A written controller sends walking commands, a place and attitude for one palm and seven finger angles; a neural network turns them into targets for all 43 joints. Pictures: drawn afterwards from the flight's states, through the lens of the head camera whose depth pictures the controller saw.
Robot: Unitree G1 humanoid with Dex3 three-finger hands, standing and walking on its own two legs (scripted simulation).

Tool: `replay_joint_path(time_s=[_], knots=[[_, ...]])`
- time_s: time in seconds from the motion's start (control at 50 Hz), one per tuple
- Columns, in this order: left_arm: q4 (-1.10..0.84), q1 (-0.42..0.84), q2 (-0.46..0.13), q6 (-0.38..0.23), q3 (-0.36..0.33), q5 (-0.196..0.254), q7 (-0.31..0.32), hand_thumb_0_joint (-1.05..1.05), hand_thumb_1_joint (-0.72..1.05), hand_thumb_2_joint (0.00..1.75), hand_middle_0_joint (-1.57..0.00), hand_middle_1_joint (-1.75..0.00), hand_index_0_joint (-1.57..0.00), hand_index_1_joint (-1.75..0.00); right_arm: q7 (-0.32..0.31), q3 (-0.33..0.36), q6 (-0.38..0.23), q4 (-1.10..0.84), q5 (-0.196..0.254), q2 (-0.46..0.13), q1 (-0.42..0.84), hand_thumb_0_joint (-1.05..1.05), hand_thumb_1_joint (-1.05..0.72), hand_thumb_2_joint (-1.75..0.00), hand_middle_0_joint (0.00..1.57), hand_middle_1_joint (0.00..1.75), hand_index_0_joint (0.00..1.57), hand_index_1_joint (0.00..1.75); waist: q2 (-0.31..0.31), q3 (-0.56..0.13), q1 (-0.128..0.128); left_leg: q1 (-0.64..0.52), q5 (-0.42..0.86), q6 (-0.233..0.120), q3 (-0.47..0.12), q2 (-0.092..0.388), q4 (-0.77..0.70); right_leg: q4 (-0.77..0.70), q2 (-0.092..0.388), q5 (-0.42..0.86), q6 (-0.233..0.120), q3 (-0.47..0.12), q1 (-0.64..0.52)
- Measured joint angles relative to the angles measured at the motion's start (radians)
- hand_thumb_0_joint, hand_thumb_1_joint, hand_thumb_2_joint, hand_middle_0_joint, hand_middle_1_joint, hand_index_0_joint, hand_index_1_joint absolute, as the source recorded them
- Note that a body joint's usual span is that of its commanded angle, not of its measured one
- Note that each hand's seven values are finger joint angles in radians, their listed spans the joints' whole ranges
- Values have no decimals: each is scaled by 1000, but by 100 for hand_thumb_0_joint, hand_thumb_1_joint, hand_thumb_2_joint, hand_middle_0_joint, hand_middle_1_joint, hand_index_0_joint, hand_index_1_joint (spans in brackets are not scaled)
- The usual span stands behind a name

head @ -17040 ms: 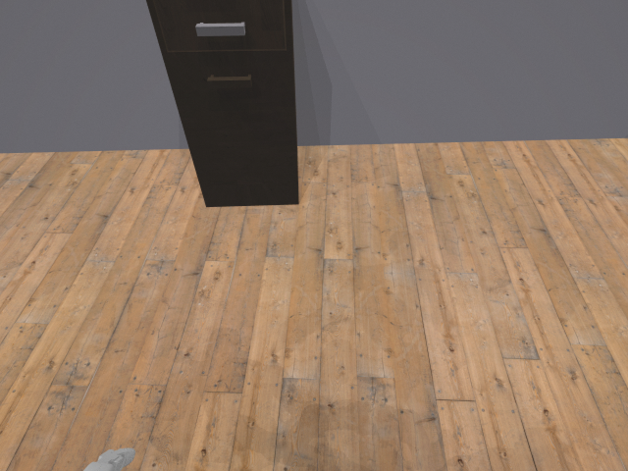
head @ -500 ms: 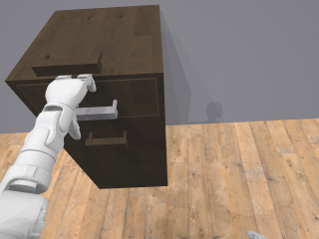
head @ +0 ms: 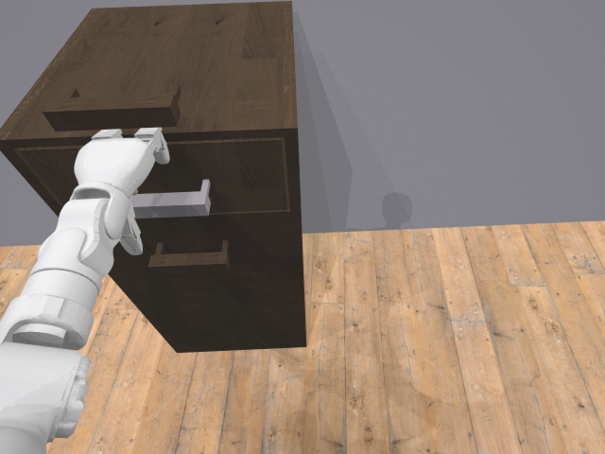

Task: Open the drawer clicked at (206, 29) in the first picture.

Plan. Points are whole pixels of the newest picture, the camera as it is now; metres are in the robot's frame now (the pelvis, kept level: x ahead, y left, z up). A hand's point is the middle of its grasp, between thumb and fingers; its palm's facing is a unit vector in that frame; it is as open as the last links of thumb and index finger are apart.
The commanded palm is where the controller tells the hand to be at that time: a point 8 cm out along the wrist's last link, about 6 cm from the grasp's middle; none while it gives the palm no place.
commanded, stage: lower the fingers behind the handle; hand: left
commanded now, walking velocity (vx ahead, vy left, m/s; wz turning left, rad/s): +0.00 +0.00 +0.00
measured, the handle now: (163, 195) +0.48 +0.26 +0.04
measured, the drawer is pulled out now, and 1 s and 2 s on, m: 0.00 0.00 0.00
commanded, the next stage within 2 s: close the thumb around the handle in 1.12 s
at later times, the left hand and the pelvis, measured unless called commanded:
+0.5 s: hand (163, 212) +0.44 +0.25 +0.05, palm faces +0.06 -0.02 -1.00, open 13.5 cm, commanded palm +0.41 +0.27 +0.10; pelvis +0.00 +0.00 -0.01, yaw -1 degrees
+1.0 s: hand (152, 226) +0.43 +0.27 +0.03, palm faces -0.08 +0.00 -1.00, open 13.8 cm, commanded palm +0.42 +0.27 +0.09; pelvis -0.02 +0.00 -0.01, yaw -2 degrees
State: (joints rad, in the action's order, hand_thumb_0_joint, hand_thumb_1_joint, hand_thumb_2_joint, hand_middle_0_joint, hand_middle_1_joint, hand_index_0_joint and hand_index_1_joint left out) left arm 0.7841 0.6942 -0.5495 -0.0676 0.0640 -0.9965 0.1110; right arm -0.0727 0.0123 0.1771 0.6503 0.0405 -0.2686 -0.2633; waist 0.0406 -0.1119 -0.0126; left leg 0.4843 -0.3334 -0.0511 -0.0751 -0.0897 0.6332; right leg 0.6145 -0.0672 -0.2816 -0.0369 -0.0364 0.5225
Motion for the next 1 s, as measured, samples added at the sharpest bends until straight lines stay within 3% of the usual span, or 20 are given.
replay_joint_path(time_s=[0.12,0.2,0.28,0.34,0.4,0.48,0.58,0.66,0.92,1.0], knots=[[78,-2,-19,11,6,-14,-25,0,-49,30,-32,-122,-30,-126,-3,-1,-4,-11,5,-7,-12,1,-90,-90,20,30,20,30,3,4,25,27,0,6,7,9,17,12,-9,7,-5,-4,27],[84,-48,-24,-48,-33,-12,-32,0,-49,30,-32,-121,-31,-124,-12,6,-20,-23,0,-4,-22,1,-90,-90,20,30,20,30,0,21,44,55,-3,7,15,15,33,25,-16,9,-6,-9,57],[23,-87,-26,-140,-90,-38,40,0,-49,30,-32,-121,-31,-121,-21,26,-41,-13,-15,4,-41,1,-90,-90,20,30,20,30,-5,18,49,99,-16,9,17,19,63,49,-22,2,-7,-9,99],[17,-89,-22,-161,-103,-49,115,0,-49,30,-36,-123,-31,-121,-13,39,-50,12,-23,6,-49,1,-90,-90,20,30,20,30,0,1,48,132,-29,9,16,17,90,73,-22,-11,-7,-6,131],[37,-87,6,-134,-89,-47,189,0,-49,30,-40,-125,-32,-122,4,42,-50,39,-23,2,-46,1,-90,-90,20,30,20,30,12,-13,41,149,-38,7,17,15,105,88,-20,-20,-4,-5,147],[72,-71,40,-73,-68,-41,225,0,-49,30,-42,-125,-35,-127,16,31,-39,56,-19,6,-28,1,-90,-90,20,30,20,30,22,-23,35,140,-37,3,22,12,97,86,-17,-21,-1,-11,141],[127,-44,59,-10,-46,-41,214,0,-49,30,-41,-124,-35,-130,12,6,-25,46,-7,22,0,1,-90,-90,20,30,20,30,17,-31,40,108,-24,2,28,14,68,65,-17,-10,0,-19,113],[159,-18,49,3,-29,-51,188,0,-49,30,-37,-122,-34,-128,2,-12,-21,22,0,26,18,1,-90,-90,20,30,20,30,7,-29,47,96,-15,5,28,16,58,54,-18,0,-1,-19,102],[217,-2,-8,2,-41,-59,126,0,-49,30,-33,-123,-31,-124,-14,0,-42,-23,0,-6,-8,1,-90,-90,20,30,20,30,-4,-14,68,148,-16,8,30,21,92,78,-24,6,-3,-17,150],[170,-24,-26,-49,-68,-56,137,0,-49,30,-32,-122,-31,-122,-19,15,-58,-11,-7,-6,-42,1,-90,-90,20,30,20,30,-4,-6,67,172,-25,6,25,20,111,89,-24,-1,-2,-11,170]])
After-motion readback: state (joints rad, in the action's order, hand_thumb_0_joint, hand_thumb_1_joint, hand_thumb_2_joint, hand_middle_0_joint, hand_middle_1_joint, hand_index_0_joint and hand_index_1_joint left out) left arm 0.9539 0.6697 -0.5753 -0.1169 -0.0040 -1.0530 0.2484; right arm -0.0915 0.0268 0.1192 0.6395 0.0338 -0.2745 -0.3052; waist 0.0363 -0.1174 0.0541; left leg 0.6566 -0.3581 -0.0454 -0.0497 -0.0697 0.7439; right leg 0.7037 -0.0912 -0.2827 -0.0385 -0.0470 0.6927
